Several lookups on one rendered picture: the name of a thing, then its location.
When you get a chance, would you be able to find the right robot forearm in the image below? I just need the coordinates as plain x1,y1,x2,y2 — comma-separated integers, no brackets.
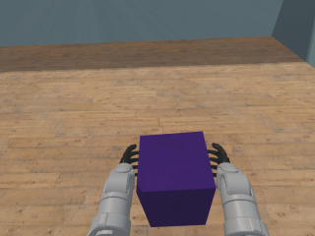
216,162,270,236

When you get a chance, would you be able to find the left robot forearm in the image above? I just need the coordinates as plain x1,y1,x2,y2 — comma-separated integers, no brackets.
87,162,135,236

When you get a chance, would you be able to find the robot right hand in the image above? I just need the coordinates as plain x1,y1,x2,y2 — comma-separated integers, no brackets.
208,143,230,177

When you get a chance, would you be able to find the robot left hand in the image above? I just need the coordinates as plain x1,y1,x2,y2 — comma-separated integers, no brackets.
119,144,139,177

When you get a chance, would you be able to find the carton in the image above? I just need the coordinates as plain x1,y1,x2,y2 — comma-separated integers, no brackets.
136,131,217,227

